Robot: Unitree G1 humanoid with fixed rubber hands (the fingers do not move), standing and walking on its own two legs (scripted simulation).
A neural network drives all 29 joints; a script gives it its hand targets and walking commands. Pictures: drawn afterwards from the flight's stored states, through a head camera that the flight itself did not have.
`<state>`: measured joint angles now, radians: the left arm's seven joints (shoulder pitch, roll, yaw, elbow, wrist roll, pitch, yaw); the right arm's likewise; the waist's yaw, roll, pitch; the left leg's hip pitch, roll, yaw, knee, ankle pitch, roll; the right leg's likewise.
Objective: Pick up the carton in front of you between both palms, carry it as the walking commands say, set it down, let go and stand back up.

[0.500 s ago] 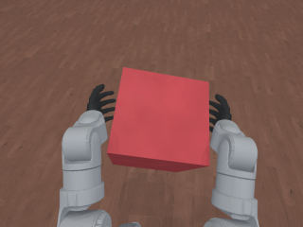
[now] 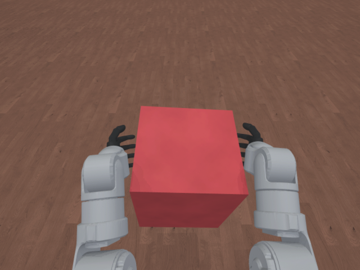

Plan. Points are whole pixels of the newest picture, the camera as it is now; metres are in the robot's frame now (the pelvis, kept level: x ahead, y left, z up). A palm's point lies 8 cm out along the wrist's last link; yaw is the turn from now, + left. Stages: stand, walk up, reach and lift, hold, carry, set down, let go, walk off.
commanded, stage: carry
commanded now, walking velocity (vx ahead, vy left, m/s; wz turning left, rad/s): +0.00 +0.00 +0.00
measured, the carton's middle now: (182, 172) +0.35 +0.01 +0.03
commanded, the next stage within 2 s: none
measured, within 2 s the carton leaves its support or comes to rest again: neither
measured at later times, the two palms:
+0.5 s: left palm (119, 162) +0.30 +0.13 +0.13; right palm (264, 162) +0.30 -0.16 +0.12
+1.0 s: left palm (112, 166) +0.30 +0.15 +0.13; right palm (258, 166) +0.29 -0.14 +0.12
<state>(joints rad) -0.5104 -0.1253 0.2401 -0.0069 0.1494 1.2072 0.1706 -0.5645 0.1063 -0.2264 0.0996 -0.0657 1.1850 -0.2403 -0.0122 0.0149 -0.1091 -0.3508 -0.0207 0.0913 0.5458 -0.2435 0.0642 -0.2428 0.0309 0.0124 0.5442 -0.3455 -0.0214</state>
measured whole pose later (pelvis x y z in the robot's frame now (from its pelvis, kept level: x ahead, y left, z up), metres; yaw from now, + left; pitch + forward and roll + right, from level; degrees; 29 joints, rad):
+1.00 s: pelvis -0.02 +0.00 +0.00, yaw +0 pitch +2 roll -1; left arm -0.51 -0.11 0.20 0.00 0.14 1.20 0.18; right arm -0.50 0.13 -0.24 0.02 -0.10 1.17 -0.23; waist 0.00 0.01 -0.10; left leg -0.36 -0.01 0.10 0.52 -0.19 0.07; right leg -0.26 0.03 0.00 0.53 -0.30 -0.02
